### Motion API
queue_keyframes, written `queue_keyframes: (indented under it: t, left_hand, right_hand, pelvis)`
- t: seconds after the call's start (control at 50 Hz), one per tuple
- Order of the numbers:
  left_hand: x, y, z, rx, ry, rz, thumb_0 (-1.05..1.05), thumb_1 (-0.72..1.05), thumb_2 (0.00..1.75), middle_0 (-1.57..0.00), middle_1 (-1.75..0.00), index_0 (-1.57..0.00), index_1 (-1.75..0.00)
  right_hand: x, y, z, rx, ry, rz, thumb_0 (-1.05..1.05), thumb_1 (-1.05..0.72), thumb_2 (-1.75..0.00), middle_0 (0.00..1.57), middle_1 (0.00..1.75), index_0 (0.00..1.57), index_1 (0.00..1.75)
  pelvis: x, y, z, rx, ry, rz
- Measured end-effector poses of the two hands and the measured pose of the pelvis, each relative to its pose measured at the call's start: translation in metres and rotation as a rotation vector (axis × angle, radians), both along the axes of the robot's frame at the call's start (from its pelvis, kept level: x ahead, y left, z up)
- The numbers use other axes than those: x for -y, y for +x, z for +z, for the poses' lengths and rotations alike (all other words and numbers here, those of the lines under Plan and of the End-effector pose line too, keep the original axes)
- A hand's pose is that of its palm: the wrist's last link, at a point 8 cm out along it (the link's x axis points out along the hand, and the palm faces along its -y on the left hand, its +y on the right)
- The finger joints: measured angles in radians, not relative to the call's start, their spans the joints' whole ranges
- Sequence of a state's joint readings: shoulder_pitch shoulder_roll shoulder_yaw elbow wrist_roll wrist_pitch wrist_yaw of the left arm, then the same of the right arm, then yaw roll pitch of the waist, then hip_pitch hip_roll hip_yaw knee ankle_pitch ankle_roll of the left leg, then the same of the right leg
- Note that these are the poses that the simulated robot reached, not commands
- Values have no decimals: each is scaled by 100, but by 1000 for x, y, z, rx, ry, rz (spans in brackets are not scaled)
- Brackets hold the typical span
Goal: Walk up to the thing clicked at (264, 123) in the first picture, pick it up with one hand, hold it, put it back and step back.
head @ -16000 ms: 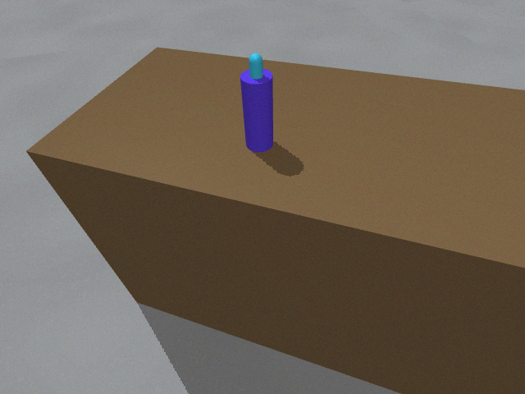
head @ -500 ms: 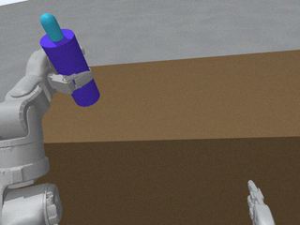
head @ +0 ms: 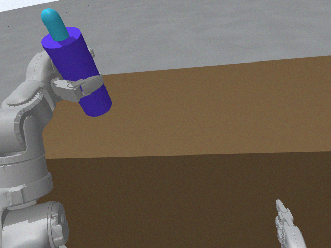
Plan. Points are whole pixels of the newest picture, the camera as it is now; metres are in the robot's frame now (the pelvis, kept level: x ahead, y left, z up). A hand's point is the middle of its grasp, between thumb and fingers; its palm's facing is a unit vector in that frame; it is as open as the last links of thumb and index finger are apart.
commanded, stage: hold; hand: left
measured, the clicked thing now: (77, 68) +0.33 +0.16 +0.35
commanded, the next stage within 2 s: crouch in 1.82 s
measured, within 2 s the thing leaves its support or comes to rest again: neither
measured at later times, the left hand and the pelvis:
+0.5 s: hand (81, 82) +0.33 +0.17 +0.32, palm faces +0.05 -1.00 -0.06, open 9.1 cm; pelvis -0.01 +0.00 +0.00, yaw +0 degrees
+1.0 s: hand (74, 80) +0.33 +0.18 +0.33, palm faces +0.06 -1.00 -0.08, open 9.1 cm; pelvis -0.01 +0.00 +0.00, yaw +0 degrees
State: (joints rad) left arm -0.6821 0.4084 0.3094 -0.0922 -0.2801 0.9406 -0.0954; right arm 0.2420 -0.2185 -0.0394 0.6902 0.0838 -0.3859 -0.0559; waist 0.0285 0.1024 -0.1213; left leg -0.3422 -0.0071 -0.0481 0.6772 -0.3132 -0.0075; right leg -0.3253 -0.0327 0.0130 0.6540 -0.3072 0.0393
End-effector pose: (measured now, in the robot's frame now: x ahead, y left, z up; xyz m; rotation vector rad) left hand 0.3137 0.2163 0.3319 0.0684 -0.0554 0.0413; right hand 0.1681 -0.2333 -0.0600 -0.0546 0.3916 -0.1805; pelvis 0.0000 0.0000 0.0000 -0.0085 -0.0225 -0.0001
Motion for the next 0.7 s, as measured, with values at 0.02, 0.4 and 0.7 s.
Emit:
queue_keyframes:
  t: [0.02, 0.4, 0.7]
  left_hand:
    - [0, -1, -1, 0, 0, -1, -3, -42, 117, -72, -114, -84, -122]
    - [1, -13, -13, -11, 6, 1, -3, -42, 117, -72, -114, -84, -122]
    - [-5, -9, -9, -10, 2, 12, -3, -41, 117, -71, -115, -84, -123]
  right_hand:
    - [0, 0, 0, 0, 1, 0, -1, 54, -6, 5, 5, 5, 5]
    - [4, -4, -3, -3, -8, -14, -1, 54, -6, 5, 5, 5, 5]
    - [9, -9, -2, 4, -25, -35, -1, 54, -6, 5, 5, 5, 5]
  pelvis:
    - [0, 0, 0, 0, 0, 0]
    - [2, -5, -2, 7, 0, 2]
    - [2, -8, -2, 5, 1, 2]
